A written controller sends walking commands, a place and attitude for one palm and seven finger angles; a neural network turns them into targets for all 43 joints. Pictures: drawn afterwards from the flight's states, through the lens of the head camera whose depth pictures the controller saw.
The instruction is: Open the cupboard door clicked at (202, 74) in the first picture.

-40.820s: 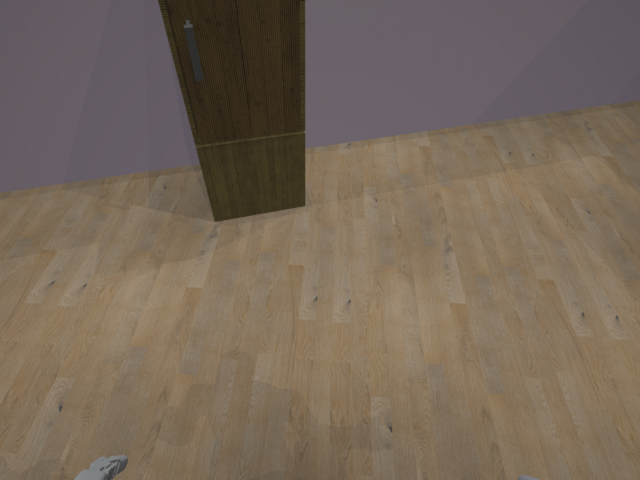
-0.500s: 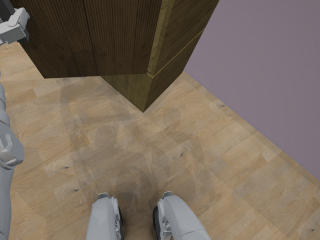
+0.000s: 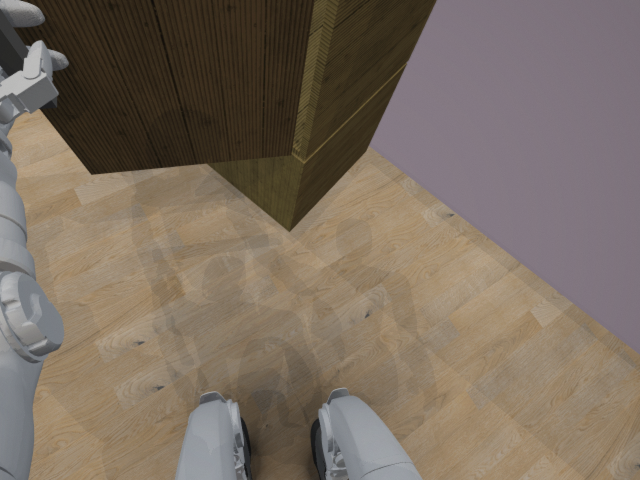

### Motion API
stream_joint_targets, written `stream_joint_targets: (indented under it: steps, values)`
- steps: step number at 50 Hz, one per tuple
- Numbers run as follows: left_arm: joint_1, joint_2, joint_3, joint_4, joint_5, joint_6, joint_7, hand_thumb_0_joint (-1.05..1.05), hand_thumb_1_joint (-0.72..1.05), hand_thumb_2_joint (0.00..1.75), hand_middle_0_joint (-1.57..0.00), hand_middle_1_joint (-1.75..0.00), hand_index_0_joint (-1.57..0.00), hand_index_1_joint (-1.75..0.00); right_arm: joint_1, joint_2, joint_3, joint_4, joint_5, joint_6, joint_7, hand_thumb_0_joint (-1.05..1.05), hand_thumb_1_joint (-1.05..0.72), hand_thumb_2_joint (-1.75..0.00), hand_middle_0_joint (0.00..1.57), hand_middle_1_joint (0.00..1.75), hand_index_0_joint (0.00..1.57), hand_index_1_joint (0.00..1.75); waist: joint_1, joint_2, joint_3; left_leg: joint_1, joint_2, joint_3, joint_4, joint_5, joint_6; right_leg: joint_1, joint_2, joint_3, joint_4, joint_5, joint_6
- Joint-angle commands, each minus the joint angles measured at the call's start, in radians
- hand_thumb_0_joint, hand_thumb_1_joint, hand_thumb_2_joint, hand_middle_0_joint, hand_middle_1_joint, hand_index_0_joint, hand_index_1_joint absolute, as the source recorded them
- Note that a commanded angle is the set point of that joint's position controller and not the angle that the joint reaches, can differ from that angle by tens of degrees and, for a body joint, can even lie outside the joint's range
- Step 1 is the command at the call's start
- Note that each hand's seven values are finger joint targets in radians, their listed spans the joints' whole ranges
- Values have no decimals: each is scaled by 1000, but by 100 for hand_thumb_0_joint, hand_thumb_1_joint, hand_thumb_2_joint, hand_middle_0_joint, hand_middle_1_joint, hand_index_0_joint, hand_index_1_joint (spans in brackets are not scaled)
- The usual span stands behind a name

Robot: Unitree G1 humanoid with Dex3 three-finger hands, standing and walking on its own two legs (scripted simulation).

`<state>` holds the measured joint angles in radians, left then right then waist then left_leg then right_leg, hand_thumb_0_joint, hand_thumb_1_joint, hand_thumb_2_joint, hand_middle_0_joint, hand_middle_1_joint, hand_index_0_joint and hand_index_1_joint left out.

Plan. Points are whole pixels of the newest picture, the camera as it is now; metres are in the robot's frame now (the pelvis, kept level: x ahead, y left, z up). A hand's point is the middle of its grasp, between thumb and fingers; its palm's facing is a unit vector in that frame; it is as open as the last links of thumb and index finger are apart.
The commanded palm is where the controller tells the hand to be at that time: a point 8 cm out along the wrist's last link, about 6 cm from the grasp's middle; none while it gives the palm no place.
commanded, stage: pull the door open along its arc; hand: left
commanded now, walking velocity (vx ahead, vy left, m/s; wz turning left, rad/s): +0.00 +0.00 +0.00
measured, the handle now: (9, 33) +0.60 +0.26 +0.08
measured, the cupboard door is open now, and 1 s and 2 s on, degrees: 51 100 98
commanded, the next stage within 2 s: open thumb and fingers to let go in 0.88 s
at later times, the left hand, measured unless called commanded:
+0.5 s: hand (96, 170) +0.44 +0.18 +0.07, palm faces +0.46 -0.89 +0.03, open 5.9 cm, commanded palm +0.38 +0.21 +0.07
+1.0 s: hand (234, 264) +0.34 +0.06 +0.07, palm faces +0.44 -0.90 +0.00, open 6.2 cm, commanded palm +0.30 +0.10 +0.07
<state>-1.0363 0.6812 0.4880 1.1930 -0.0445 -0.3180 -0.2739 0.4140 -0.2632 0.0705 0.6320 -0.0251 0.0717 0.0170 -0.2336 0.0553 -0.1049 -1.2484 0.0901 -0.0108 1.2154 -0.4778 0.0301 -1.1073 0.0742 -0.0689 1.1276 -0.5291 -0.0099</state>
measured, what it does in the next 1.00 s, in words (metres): stands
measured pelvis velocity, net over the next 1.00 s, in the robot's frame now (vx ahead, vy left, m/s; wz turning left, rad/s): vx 0.01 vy -0.04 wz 0.09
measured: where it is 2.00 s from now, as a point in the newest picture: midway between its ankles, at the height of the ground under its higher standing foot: (286, 478)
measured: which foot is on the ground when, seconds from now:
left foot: down 0.00-1.00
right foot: down 0.00-1.00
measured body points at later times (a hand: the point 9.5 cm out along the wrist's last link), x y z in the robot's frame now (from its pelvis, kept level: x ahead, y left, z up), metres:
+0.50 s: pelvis +0.02 -0.01 +0.02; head +0.12 +0.01 +0.46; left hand +0.41 +0.22 +0.07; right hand +0.13 -0.25 -0.09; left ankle +0.03 +0.10 -0.63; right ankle -0.01 -0.12 -0.63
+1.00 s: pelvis +0.01 -0.04 +0.03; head +0.07 -0.05 +0.48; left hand +0.31 +0.10 +0.07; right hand +0.16 -0.26 -0.09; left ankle +0.03 +0.10 -0.63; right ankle -0.01 -0.12 -0.63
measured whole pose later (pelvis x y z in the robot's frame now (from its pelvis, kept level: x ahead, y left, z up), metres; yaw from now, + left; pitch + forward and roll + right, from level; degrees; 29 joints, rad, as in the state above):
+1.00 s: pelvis +0.01 -0.04 +0.03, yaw +5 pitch +15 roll +0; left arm -0.11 -0.12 -0.10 0.43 0.09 -0.40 0.58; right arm 0.24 -0.20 -0.02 0.62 -0.08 0.02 0.05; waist -0.04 0.03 -0.17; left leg -0.87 0.04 0.00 1.04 -0.43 -0.03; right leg -0.78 0.03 -0.07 1.06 -0.56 -0.06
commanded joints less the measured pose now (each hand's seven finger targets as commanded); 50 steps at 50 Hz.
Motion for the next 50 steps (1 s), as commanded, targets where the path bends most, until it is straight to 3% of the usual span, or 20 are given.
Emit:
stream_joint_targets:
  steps: [1,4,10,11,12,13,14,16,19,22,24,28,32,35,38,43,48,49,50]
  values:
    - [-233,240,24,-289,-52,-86,-21,0,90,90,-40,-135,-40,-135,196,-204,-88,-48,6,-4,-12,0,-90,-90,20,30,20,30,67,193,-646,686,-30,-68,-111,554,0,199,17,10,-131,465,-11]
    - [-105,184,12,-322,-79,-87,-25,0,90,90,-40,-135,-40,-135,176,-196,-93,-67,14,-3,-8,0,-90,-90,20,30,20,30,84,129,-597,649,-40,-48,-134,532,6,265,17,16,-148,498,-9]
    - [146,51,-37,-476,-129,-110,-9,0,90,90,-40,-135,-40,-135,111,-176,-111,-111,30,-5,3,0,-90,-90,20,30,20,30,131,106,-555,669,-53,-17,-177,541,2,338,11,18,-171,547,-6]
    - [184,21,-52,-488,-136,-113,-5,0,90,90,-40,-135,-40,-135,100,-173,-114,-114,33,-5,4,0,-90,-90,20,30,20,30,129,76,-532,663,-54,-13,-180,532,2,341,10,18,-176,551,-4]
    - [190,-1,107,-515,-209,-109,152,0,90,90,-40,-135,-40,-135,85,-144,-117,-121,19,-18,-1,0,-90,-90,20,30,20,30,205,35,-520,606,-58,-3,-188,520,-7,375,6,12,-180,543,6]
    - [235,-103,18,-516,-186,-100,232,0,90,90,-40,-135,-40,-135,67,-135,-115,-122,16,-29,6,0,-90,-90,20,30,20,30,175,37,-486,586,-61,1,-198,497,-12,376,2,13,-178,538,12]
    - [275,-165,-8,-538,-181,-103,286,0,90,90,-40,-135,-40,-135,63,-129,-117,-122,17,-35,15,0,-90,-90,20,30,20,30,174,22,-455,579,-59,-3,-200,488,-15,359,2,8,-177,524,8]
    - [304,-206,-16,-570,-142,-109,394,0,90,90,-40,-135,-40,-135,51,-127,-120,-114,0,-36,26,0,-90,-90,20,30,20,30,179,31,-440,581,-59,2,-202,497,-24,344,-5,9,-164,522,8]
    - [318,-284,-76,-651,-35,-126,562,0,90,90,-40,-135,-40,-135,40,-116,-125,-114,-25,-32,44,0,-90,-90,20,30,20,30,178,39,-459,602,-57,3,-194,520,-27,336,-10,14,-142,526,3]
    - [367,-387,-193,-683,49,-122,640,0,90,90,-40,-135,-40,-135,18,-108,-130,-117,-37,-22,58,0,-90,-90,20,30,20,30,171,32,-473,639,-56,2,-199,527,-30,342,-15,13,-146,528,-3]
    - [354,-431,-221,-721,61,-125,684,0,90,90,-40,-135,-40,-135,5,-105,-137,-121,-42,-20,54,0,-90,-90,20,30,20,30,165,-13,-485,640,-57,-2,-204,502,-27,368,-13,15,-157,522,-4]
    - [388,-540,-310,-746,50,-132,718,0,90,90,-40,-135,-40,-135,-47,-89,-136,-117,-38,-32,44,0,-90,-90,20,30,20,30,162,-70,-455,623,-69,8,-229,407,-24,420,-19,20,-196,495,-1]
    - [481,-616,-397,-822,63,-165,734,0,90,90,-40,-135,-40,-135,-86,-71,-136,-117,-42,-50,40,0,-90,-90,20,30,20,30,178,-65,-440,633,-73,16,-241,386,-21,445,-27,25,-210,502,-4]
    - [515,-652,-453,-862,82,-180,748,0,90,90,-40,-135,-40,-135,-112,-62,-135,-115,-45,-60,39,0,-90,-90,20,30,20,30,175,-70,-406,626,-75,16,-246,350,-18,440,-35,30,-223,477,-4]
    - [612,-719,-523,-927,95,-188,771,0,90,90,-40,-135,-40,-135,-137,-49,-137,-126,-48,-73,46,0,-90,-90,20,30,20,30,190,-45,-410,647,-77,20,-252,358,-19,455,-41,29,-224,483,-8]
    - [779,-795,-612,-1013,119,-165,811,0,90,90,-40,-135,-40,-135,-181,-34,-135,-154,-48,-86,51,0,-90,-90,20,30,20,30,207,-84,-379,632,-82,21,-263,341,-21,485,-52,33,-232,491,-8]
    - [619,-777,-601,-977,172,-155,869,0,90,90,-40,-135,-40,-135,-212,-23,-125,-132,-61,-96,25,0,-90,-90,20,30,20,30,174,-130,-289,557,-89,10,-240,227,-16,417,-76,71,-261,365,4]
    - [525,-731,-571,-955,189,-160,884,0,90,90,-40,-135,-40,-135,-216,-24,-121,-116,-62,-96,15,0,-90,-90,20,30,20,30,151,-159,-259,533,-87,4,-228,199,-10,389,-81,84,-273,320,8]
    - [499,-727,-556,-952,192,-169,895,0,83,87,-40,-134,-40,-134,-226,-19,-124,-109,-67,-95,8,0,-90,-90,20,30,20,30,161,-139,-292,530,-91,7,-221,188,-11,394,-88,100,-273,306,11]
